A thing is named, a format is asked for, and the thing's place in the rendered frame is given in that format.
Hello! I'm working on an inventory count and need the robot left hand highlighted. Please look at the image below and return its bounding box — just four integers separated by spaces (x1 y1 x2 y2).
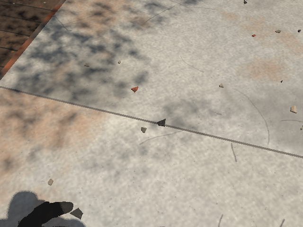
17 201 74 227

